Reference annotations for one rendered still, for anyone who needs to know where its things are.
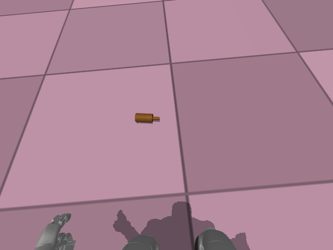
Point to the bottle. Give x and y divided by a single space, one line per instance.
145 118

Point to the left robot hand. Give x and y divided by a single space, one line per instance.
51 234

